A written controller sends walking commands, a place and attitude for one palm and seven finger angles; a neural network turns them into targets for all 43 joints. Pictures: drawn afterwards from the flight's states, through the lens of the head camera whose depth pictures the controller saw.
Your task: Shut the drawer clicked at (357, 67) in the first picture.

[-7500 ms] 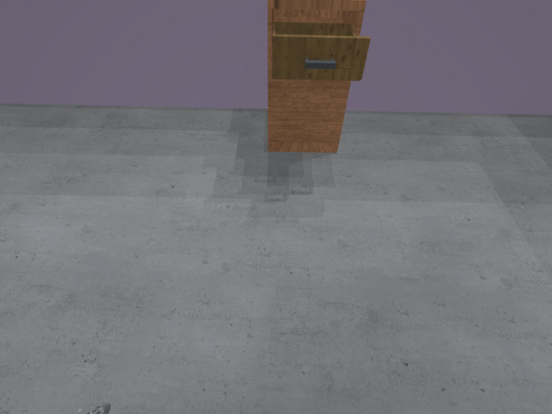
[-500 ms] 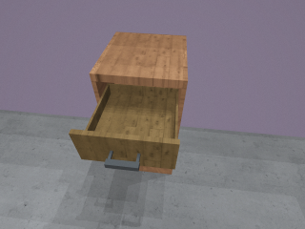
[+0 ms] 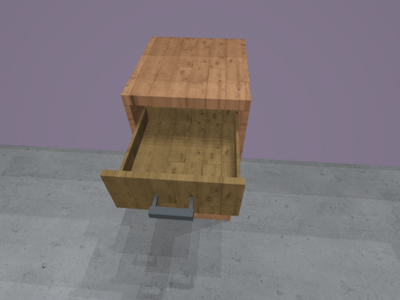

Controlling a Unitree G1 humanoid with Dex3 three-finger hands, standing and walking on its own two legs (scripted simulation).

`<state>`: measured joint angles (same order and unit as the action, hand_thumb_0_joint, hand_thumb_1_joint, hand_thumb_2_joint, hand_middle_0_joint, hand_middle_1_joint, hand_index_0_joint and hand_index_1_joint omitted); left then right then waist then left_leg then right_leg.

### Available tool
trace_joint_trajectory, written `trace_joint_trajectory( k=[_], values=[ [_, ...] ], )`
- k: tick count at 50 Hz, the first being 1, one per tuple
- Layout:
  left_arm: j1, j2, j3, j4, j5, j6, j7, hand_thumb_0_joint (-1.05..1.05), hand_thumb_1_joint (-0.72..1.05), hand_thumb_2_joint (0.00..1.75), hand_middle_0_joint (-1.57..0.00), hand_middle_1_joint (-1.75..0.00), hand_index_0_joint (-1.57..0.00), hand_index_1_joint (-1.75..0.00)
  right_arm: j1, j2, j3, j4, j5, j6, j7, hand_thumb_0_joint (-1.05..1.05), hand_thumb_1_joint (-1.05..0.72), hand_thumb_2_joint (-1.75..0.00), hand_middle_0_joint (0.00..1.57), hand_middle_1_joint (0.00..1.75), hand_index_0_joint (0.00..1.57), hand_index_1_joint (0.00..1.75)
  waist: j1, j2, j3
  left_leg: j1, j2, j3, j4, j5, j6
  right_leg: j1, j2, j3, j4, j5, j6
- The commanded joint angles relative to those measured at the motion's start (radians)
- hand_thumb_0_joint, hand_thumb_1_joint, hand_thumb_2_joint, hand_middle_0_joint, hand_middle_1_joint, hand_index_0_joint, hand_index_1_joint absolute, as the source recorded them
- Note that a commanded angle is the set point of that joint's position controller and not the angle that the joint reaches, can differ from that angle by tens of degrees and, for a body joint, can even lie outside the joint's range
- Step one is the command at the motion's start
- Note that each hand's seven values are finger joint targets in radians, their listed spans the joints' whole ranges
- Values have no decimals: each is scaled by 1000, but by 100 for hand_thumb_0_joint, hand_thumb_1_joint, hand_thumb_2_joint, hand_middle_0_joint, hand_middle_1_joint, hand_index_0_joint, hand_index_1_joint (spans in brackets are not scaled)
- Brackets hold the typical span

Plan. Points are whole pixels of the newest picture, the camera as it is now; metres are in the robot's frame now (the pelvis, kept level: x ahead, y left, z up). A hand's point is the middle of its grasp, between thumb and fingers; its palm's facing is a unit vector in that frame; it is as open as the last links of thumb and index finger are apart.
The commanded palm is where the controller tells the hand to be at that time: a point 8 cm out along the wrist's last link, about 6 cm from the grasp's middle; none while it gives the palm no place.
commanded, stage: look again from close up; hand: left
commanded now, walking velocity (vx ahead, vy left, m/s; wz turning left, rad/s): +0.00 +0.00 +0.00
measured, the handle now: (172, 206) +0.37 +0.10 -0.09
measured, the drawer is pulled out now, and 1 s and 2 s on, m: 0.29 0.29 0.29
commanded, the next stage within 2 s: shuffle to correct the standing spot in 0.54 s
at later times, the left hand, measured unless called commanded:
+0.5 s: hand out of the picture +0.04 +0.15 -0.17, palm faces +0.01 -0.98 -0.20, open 7.3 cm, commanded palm none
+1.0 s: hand out of the picture +0.04 +0.12 -0.17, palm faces +0.00 -0.98 -0.20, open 7.4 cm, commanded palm none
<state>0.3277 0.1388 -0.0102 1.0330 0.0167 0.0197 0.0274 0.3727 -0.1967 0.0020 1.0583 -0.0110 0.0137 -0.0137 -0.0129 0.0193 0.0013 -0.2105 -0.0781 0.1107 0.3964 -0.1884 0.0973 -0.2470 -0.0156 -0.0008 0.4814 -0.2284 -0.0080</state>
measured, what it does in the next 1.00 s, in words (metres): shifts its weight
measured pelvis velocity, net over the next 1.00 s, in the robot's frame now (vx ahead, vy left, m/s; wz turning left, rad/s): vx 0.04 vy -0.06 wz -0.02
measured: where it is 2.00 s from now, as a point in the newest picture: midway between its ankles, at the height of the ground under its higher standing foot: outside the picture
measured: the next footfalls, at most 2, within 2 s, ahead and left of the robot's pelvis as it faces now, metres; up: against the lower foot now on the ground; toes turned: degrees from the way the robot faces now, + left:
left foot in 1.72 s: +0.07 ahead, +0.07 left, +0.00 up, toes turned +0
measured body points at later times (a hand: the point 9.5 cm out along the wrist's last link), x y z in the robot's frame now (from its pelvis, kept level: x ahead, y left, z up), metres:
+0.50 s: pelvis +0.04 -0.02 +0.00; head +0.05 -0.02 +0.45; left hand +0.04 +0.20 -0.15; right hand +0.04 -0.24 -0.16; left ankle +0.02 +0.05 -0.74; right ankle +0.02 -0.12 -0.74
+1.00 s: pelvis +0.04 -0.06 -0.01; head +0.06 -0.07 +0.44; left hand +0.05 +0.17 -0.16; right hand +0.02 -0.28 -0.17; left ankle +0.02 +0.05 -0.74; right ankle +0.02 -0.12 -0.74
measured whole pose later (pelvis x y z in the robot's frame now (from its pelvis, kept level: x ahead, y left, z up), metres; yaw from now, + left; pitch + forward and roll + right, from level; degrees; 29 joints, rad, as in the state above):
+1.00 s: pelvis +0.04 -0.06 -0.01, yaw -1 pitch +0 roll +2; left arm 0.31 0.15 0.02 1.05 0.03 0.05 0.01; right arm 0.30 -0.16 -0.02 1.12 -0.02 0.00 -0.05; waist -0.01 -0.01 0.01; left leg -0.19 -0.02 0.10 0.48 -0.29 0.02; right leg -0.24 0.04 -0.01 0.57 -0.34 -0.06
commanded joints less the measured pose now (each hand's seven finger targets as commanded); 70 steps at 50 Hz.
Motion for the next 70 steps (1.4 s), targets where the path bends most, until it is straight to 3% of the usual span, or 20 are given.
trace_joint_trajectory(
  k=[1,4,17,26,34,39,44,47,49,50,52,53,55,56,59,62,64,69,70],
  values=[
    [42,88,19,-22,3,-22,9,0,90,90,-20,-30,-20,-30,-8,-86,-11,-44,-2,-34,-9,0,-90,-90,20,30,20,30,23,14,86,-77,208,-268,-211,-253,-35,-4,-49,63,-66,-53,-44],
    [37,83,14,-6,0,-28,10,0,90,90,-20,-30,-20,-30,8,-77,-7,-25,-1,-37,-10,0,-90,-90,20,30,20,30,16,-21,69,-53,197,-248,-183,-186,-37,12,-61,83,-87,-21,-48],
    [29,81,8,32,-7,-41,18,0,90,90,-20,-30,-20,-30,8,-51,-1,26,4,-52,-22,0,-90,-90,20,30,20,30,2,-41,23,91,191,-167,-70,201,-43,32,-81,105,-94,194,-45],
    [31,92,5,41,-8,-41,18,0,90,90,-20,-30,-20,-30,-19,-53,0,41,3,-49,-24,0,-90,-90,20,30,20,30,5,-18,55,107,192,-163,-69,205,-46,31,-86,102,-112,204,-46],
    [32,92,5,43,-9,-39,14,0,90,90,-20,-30,-20,-30,-21,-57,0,47,3,-52,-28,0,-90,-90,20,30,20,30,3,-17,40,128,200,-167,-69,205,-46,46,-72,94,-117,196,-41],
    [37,91,19,25,-2,-13,3,0,90,90,-20,-30,-20,-30,-20,-91,-19,52,-1,-41,-39,0,-90,-90,20,30,20,30,3,-2,57,120,256,-203,-76,171,-25,-9,-39,58,-65,114,-29],
    [42,88,36,-9,9,9,-8,0,90,90,-20,-30,-20,-30,-23,-122,-43,42,-7,-27,-51,0,-90,-90,20,30,20,30,8,52,70,90,342,-281,-103,116,30,-91,-7,27,53,-27,-25],
    [54,90,47,-24,15,15,-13,0,90,90,-20,-30,-20,-30,-39,-135,-57,28,-11,-23,-50,0,-90,-90,20,30,20,30,18,61,61,50,370,-286,-83,98,50,-101,-7,16,101,-82,-26],
    [69,90,52,-32,16,14,-16,0,90,90,-20,-30,-20,-30,-53,-136,-61,15,-12,-19,-48,0,-90,-90,20,30,20,30,27,29,54,-8,335,-248,-33,64,27,-41,-11,36,30,-8,-33],
    [77,94,53,-30,15,7,-13,0,90,90,-20,-30,-20,-30,-60,-109,-57,12,-11,-19,-46,0,-90,-90,20,30,20,30,31,-26,55,-56,283,-206,3,20,0,12,-25,85,-31,65,-42],
    [99,133,54,-15,10,-20,5,0,90,90,-20,-30,-20,-30,-47,-29,-31,5,-1,-17,-41,0,-90,-90,20,30,20,30,23,-229,28,-149,114,-43,196,-173,-77,134,-172,314,-207,178,-56],
    [112,136,51,-5,3,-32,13,0,90,90,-20,-30,-20,-30,-65,-21,-24,5,1,-13,-36,0,-90,-90,20,30,20,30,36,-212,39,-195,91,-68,294,-300,-90,155,-219,368,-250,302,-68],
    [87,128,41,10,0,-48,25,0,90,90,-20,-30,-20,-30,-46,-10,-20,20,7,-14,-35,0,-90,-90,20,30,20,30,14,-84,24,-207,106,-124,364,-313,-90,196,-244,345,-218,506,-107],
    [77,124,40,9,-1,-54,28,0,90,90,-20,-30,-20,-30,-47,-6,-18,29,8,-18,-35,0,-90,-90,20,30,20,30,13,-50,23,-210,109,-134,371,-297,-91,215,-235,318,-194,591,-107],
    [86,129,35,14,-3,-60,29,0,90,90,-20,-30,-20,-30,-40,-8,-19,38,14,-11,-34,0,-90,-90,20,30,20,30,20,-56,11,-210,94,-125,353,-244,-104,272,-198,245,-166,714,-78],
    [109,135,39,13,-3,-53,36,0,90,90,-20,-30,-20,-30,-60,-20,-25,22,17,2,-36,0,-90,-90,20,30,20,30,34,-86,25,-231,81,-125,359,-220,-111,292,-196,225,-148,801,-49],
    [109,138,40,7,-4,-46,38,0,90,90,-20,-30,-20,-30,-69,-27,-30,9,17,13,-35,0,-90,-90,20,30,20,30,35,-97,34,-242,78,-131,386,-203,-115,274,-197,221,-152,761,-45],
    [96,133,46,-18,-2,-38,36,0,90,90,-20,-30,-20,-30,-88,-34,-42,-17,13,29,-26,0,-90,-90,20,30,20,30,33,-115,91,-264,87,-150,442,-159,-118,168,-203,246,-218,456,-59],
    [89,135,47,-26,-1,-37,35,0,90,90,-20,-30,-20,-30,-90,-31,-45,-24,14,30,-24,0,-90,-90,20,30,20,30,31,-106,105,-257,94,-154,437,-154,-118,134,-211,255,-235,381,-81]
  ],
)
